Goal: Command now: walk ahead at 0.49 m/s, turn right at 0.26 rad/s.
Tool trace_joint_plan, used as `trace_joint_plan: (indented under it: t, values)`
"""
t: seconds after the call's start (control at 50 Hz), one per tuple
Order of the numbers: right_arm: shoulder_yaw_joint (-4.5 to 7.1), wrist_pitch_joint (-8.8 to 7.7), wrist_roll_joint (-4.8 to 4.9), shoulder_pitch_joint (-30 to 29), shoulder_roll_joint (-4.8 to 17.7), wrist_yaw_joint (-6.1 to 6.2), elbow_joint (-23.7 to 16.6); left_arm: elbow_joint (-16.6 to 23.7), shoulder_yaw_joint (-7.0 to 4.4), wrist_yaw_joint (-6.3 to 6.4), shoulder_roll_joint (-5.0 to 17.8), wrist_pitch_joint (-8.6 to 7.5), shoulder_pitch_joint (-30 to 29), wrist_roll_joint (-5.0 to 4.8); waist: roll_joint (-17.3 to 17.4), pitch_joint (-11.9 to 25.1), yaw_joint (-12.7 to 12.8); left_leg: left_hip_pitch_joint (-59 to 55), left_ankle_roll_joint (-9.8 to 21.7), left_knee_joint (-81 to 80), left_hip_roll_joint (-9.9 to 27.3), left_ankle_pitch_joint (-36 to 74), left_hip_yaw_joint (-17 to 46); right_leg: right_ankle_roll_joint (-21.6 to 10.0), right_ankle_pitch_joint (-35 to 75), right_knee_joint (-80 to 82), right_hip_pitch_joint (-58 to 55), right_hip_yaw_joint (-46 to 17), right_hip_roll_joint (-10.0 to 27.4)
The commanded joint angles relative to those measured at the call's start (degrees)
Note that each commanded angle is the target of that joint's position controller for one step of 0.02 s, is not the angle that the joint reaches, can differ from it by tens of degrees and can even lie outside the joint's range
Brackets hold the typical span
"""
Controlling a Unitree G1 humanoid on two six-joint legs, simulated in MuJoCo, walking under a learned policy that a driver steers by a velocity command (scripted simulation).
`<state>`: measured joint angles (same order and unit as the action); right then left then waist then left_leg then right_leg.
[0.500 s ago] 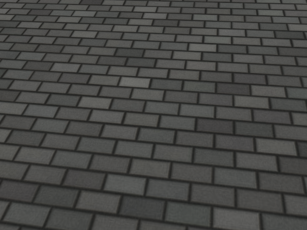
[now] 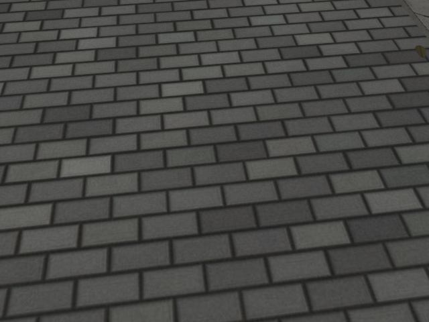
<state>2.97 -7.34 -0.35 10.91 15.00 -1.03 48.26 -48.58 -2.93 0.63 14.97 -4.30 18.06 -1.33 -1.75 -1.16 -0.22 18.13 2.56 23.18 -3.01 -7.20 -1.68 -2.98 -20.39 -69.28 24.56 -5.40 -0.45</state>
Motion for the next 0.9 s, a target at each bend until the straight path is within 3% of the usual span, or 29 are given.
trace_joint_plan:
  t: [0.02, 0.1, 0.18, 0.26, 0.3, 0.32, 0.34, 0.36, 0.38, 0.4, 0.42, 0.44, 0.46, 0.48, 0.54, 0.62, 0.7, 0.78, 0.82, 0.86, 0.88, 0.9]
  values:
    - [0.63, -0.60, -0.03, 2.22, 3.98, -0.33, -1.13, 4.09, -0.48, -0.20, 1.86, -0.58, 1.45, 0.28, 5.31, 2.66, 0.85, -9.66, 11.39, -14.17, 15.51, 2.55, 17.52, -0.05, 3.04, 3.09, 10.43, -0.77, 6.47]
    - [1.55, -0.36, 0.71, 4.68, 7.93, 0.13, 0.32, 7.40, 0.60, -0.39, 0.98, -0.69, -5.96, 1.27, 4.33, 0.42, -0.29, -7.92, 12.27, -17.11, 15.83, 6.54, 12.29, 1.44, 10.66, 16.76, 12.78, 1.62, 8.17]
    - [1.53, 0.60, 1.55, 7.81, 9.37, 0.33, 1.52, 9.33, 1.05, -1.14, 1.37, -1.17, -13.54, 0.72, 5.31, -0.59, -2.81, -7.40, 9.57, -15.99, 13.53, 7.27, 6.78, 2.00, 20.61, 30.13, 8.06, 4.62, 5.76]
    - [1.44, 1.63, 2.04, 11.26, 10.14, 0.28, 3.24, 12.03, 0.72, -2.02, 3.12, -1.44, -18.97, 0.06, 6.20, -1.59, -3.86, -13.08, 8.05, -13.09, 16.60, 4.82, 8.12, 0.57, 18.43, 36.22, 7.14, 4.98, 4.48]
    - [1.55, 2.36, 2.06, 10.72, 10.92, 0.42, 3.49, 12.13, 0.10, -2.34, 4.44, -1.71, -17.17, 0.17, 6.56, -0.74, -1.65, -14.95, 6.82, -9.25, 17.43, 8.48, 8.13, -1.01, 15.57, 39.24, 2.64, 6.11, 3.14]
    - [1.37, 2.68, 1.96, 10.05, 10.82, 0.54, 3.36, 10.83, -0.79, -2.24, 5.84, -1.75, -12.51, 0.46, 6.31, 1.70, 1.17, -14.62, 5.61, -3.46, 15.83, 16.24, 6.44, -2.06, 14.81, 40.85, -4.22, 7.44, 1.52]
    - [0.72, 2.81, 1.47, 10.03, 9.15, 0.66, 3.06, 8.20, -2.35, -1.81, 8.79, -1.74, -3.35, 0.62, 4.68, 7.13, 5.07, -11.10, 3.85, 8.07, 12.64, 20.72, 3.42, -3.93, 14.87, 41.21, -16.51, 6.47, 2.05]
    - [-0.68, 2.48, -0.21, 10.07, 5.97, 0.86, 0.93, 6.53, -3.81, -1.16, 14.24, -1.38, 7.77, 1.26, -4.75, 16.02, 8.52, 0.77, 1.22, 28.68, 8.49, 5.27, -0.40, -8.23, 16.00, 41.48, -32.76, -8.95, 15.00]
    - [-2.18, 1.16, 0.90, 16.31, 0.27, 0.55, 0.62, 5.86, -4.12, -1.76, 16.93, -1.07, 9.18, 1.46, -18.60, 20.71, 4.79, 20.95, -0.79, 44.64, 0.32, -24.55, 2.20, -16.08, 4.88, 50.04, -45.73, -33.95, 23.94]
    - [-0.56, 0.30, 2.14, 12.99, 7.43, 0.37, 1.07, 6.31, -2.68, -2.04, 10.95, -1.32, 7.62, 0.93, -10.22, 16.00, 5.92, 27.11, 0.07, 50.88, 3.83, -24.00, 7.44, -14.18, 0.87, 52.39, -41.89, -33.90, 22.54]
    - [0.07, -0.08, 2.72, 8.37, 9.18, 0.23, -0.32, 7.06, -1.85, -2.10, 8.62, -1.53, 3.36, 0.69, -7.06, 9.73, 4.83, 28.65, 1.00, 50.51, 6.48, -17.96, 6.64, -12.02, 5.35, 52.70, -35.09, -25.24, 20.58]
    - [0.01, 0.14, 2.11, 6.29, 8.22, 0.54, -0.44, 7.77, -1.37, -2.34, 7.30, -1.54, -0.84, 0.91, -2.31, 7.00, 3.02, 25.82, 0.63, 48.12, 8.88, -12.93, 5.71, -10.96, 11.85, 53.82, -28.20, -18.88, 17.92]
    - [0.20, 0.59, 1.21, 5.37, 7.45, 0.67, -0.66, 8.07, -1.11, -2.61, 6.03, -1.58, -3.37, 1.18, -1.46, 4.68, 1.55, 23.73, 0.15, 44.86, 10.29, -9.83, 5.63, -10.55, 15.81, 55.65, -23.09, -14.50, 15.76]
    - [0.24, 1.28, 1.08, 6.16, 6.53, 0.61, -0.55, 7.89, -0.92, -2.70, 5.27, -1.80, -4.40, 1.53, -2.57, 4.29, 0.00, 20.46, -0.16, 43.08, 11.38, -7.81, 5.89, -10.16, 18.01, 57.39, -19.79, -11.59, 14.32]
    - [0.13, 2.85, 0.86, 5.67, 4.55, 0.77, -0.84, 6.10, -1.35, -2.56, 6.13, -2.71, -3.11, 1.34, -1.92, 2.85, -1.32, 19.84, -1.38, 38.98, 11.35, -3.72, 5.15, -11.05, 25.10, 60.30, -16.70, -6.15, 12.96]
    - [-0.01, 2.85, 0.40, -2.18, 3.57, 0.67, -3.45, 3.54, -1.64, -1.36, 7.22, -2.10, 0.75, 1.15, -0.94, 0.32, 0.49, 23.99, -2.45, 26.48, 10.95, 6.59, 4.69, -10.16, 27.34, 61.76, -18.46, -1.83, 12.07]
    - [-0.59, 2.37, 1.02, -9.32, 2.64, -0.26, -5.29, 1.53, -1.80, -0.68, 8.59, -1.72, 3.54, 1.04, -1.38, -1.53, 3.16, 21.79, -1.71, 14.95, 8.92, 14.65, 2.48, -8.37, 23.44, 62.78, -20.41, 2.20, 11.54]
    - [-0.84, 2.27, 1.76, -14.64, 2.77, -1.65, -8.08, -1.20, -1.94, -0.43, 8.60, -1.07, 6.48, 1.06, -1.12, -3.65, 4.88, 24.39, 0.33, 10.86, 7.82, 11.52, 2.56, -7.50, 24.18, 60.85, -27.98, 4.57, 14.65]
    - [-0.79, 2.14, 1.85, -15.73, 3.12, -2.53, -9.38, -1.68, -2.17, -0.16, 8.99, -0.52, 6.01, 0.99, -1.37, -3.69, 4.50, 24.59, 1.85, 9.84, 7.00, 7.08, 2.16, -6.51, 28.73, 58.22, -31.45, 5.90, 15.97]
    - [-0.23, 2.12, 1.56, -13.41, 4.29, -3.03, -9.66, -1.20, -2.46, 0.22, 10.12, 0.04, 4.12, 1.03, -2.78, -1.09, 2.54, 18.36, 3.62, 9.59, 4.33, 2.10, -0.82, -5.05, 44.41, 52.67, -32.54, 8.13, 15.85]
    - [0.57, 2.26, 1.38, -9.41, 5.60, -2.95, -8.97, -0.86, -2.62, 0.50, 10.82, 0.43, 3.33, 1.09, -3.82, 2.04, 0.32, 11.94, 4.66, 9.70, 2.01, 0.41, -2.84, -4.14, 54.99, 46.93, -32.47, 9.44, 15.17]
    - [2.07, 2.40, 1.42, -0.95, 7.80, -2.68, -6.73, -0.29, -2.45, 0.87, 10.64, 1.02, 2.40, 1.24, -3.02, 6.71, -4.01, 0.76, 6.17, 7.56, -0.73, 1.97, -4.30, -2.50, 60.62, 35.94, -29.86, 11.96, 12.85]
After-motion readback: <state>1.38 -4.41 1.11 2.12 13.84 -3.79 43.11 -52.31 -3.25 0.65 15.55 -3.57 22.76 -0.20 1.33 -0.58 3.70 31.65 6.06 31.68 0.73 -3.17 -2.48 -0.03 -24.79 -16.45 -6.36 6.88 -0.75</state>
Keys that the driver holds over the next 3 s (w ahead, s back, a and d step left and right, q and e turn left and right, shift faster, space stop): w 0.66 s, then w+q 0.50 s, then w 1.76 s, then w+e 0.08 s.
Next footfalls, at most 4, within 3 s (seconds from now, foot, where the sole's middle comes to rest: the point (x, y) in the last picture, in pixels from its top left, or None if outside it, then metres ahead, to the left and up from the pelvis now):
0.34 right None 0.34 -0.16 -0.77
0.92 left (204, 264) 0.66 0.06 -0.77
1.42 right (241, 186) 0.97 -0.08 -0.77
1.94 left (161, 148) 1.16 0.24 -0.77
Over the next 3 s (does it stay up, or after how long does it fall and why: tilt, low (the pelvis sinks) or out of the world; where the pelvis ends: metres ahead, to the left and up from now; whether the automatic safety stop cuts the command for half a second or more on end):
stays up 1.58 0.25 -0.01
